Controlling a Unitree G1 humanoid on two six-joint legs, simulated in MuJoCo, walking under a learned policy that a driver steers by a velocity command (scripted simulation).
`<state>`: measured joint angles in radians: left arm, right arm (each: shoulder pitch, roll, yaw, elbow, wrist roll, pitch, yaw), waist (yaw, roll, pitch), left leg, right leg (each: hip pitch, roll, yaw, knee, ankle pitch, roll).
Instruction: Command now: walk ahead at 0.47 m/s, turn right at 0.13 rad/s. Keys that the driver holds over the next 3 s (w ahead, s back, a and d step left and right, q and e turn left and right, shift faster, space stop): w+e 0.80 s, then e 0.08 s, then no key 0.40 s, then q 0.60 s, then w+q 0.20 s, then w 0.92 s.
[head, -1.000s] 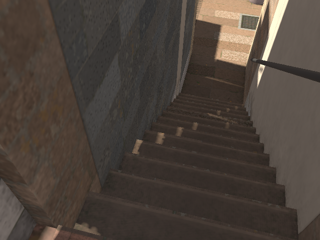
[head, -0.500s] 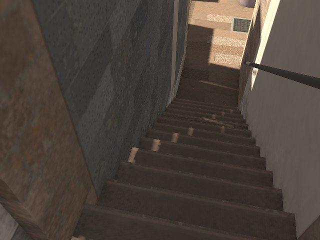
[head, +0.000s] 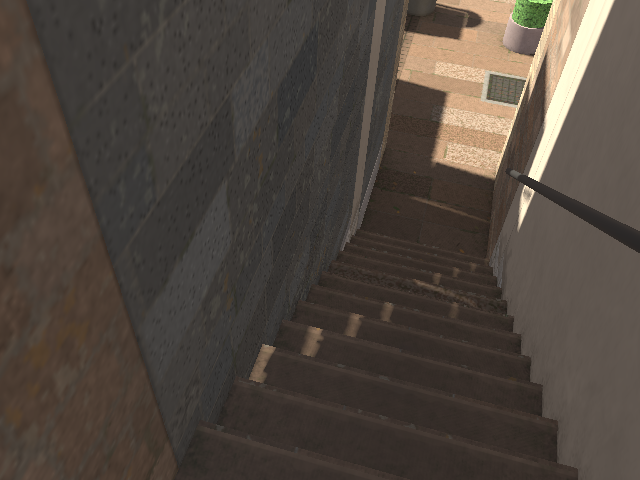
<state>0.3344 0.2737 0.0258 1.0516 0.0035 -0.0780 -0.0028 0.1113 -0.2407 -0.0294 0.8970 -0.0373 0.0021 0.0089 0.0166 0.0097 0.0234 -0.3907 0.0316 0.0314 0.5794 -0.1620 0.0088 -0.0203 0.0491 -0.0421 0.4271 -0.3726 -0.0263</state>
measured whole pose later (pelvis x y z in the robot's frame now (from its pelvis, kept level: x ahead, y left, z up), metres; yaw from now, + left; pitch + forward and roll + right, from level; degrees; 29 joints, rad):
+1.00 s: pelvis +0.41 -0.17 -0.28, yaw -30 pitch +4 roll -3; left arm 0.55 0.12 -0.07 0.93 0.08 -0.13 -0.02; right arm 0.12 -0.22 0.03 0.79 -0.09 -0.08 0.05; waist 0.09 0.04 -0.06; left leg -0.64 0.07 -0.04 0.70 0.39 -0.02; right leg -0.45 0.18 0.04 1.20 -0.81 -0.08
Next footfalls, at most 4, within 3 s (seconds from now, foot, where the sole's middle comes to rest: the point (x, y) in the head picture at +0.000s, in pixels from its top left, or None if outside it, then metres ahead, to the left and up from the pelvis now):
0.64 right None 0.31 -0.22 -0.95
1.06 left None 0.59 -0.15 -1.14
1.36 right None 0.54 -0.36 -1.14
1.72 left None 0.61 -0.09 -1.14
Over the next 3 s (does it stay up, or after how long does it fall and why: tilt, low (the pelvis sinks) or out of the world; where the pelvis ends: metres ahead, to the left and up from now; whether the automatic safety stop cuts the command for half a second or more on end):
stays up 0.82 -0.30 -0.58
